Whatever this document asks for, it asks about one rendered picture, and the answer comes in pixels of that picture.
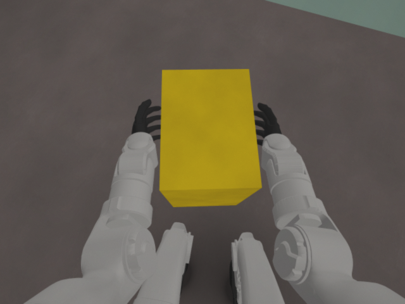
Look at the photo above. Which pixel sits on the left robot foot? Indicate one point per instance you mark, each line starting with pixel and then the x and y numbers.
pixel 186 266

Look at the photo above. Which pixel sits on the robot right forearm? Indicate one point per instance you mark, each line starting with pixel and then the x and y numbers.
pixel 290 186

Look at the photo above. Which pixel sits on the left robot thigh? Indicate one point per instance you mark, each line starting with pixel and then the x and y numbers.
pixel 165 284

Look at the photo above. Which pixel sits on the right robot hand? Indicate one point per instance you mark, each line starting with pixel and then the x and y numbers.
pixel 269 124

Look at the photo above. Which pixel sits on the robot left forearm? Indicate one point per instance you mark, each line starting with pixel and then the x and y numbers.
pixel 130 196

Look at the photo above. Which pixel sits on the left robot hand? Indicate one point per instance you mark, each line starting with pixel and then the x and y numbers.
pixel 141 122

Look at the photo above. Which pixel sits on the right robot upper arm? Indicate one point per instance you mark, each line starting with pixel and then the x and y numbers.
pixel 317 262

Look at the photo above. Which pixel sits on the left robot upper arm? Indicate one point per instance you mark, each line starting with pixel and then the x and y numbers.
pixel 115 263

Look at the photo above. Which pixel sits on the carton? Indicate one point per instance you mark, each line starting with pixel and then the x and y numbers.
pixel 208 151

